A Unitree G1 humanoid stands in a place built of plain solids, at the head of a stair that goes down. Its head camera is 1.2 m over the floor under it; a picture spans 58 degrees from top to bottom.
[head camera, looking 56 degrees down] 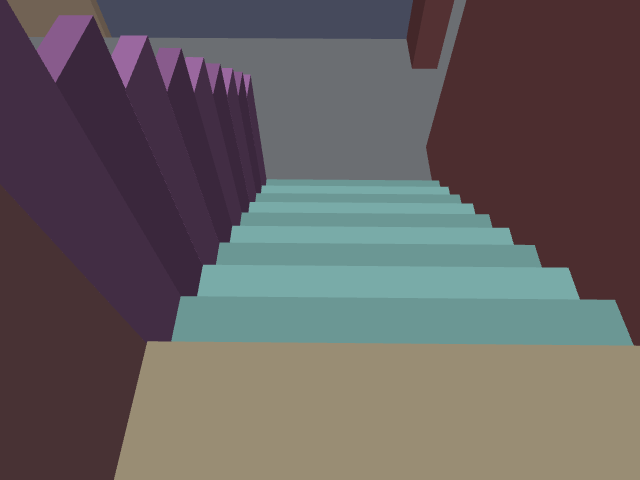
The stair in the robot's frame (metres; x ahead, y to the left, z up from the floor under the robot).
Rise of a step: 0.19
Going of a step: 0.24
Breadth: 1.54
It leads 1 degrees to the right of straight ahead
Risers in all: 10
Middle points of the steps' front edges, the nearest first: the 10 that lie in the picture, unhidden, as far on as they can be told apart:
0.45 -0.27 0.00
0.69 -0.27 -0.19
0.93 -0.28 -0.38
1.17 -0.28 -0.57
1.41 -0.28 -0.76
1.65 -0.28 -0.95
1.89 -0.29 -1.14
2.13 -0.29 -1.33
2.37 -0.29 -1.52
2.61 -0.29 -1.71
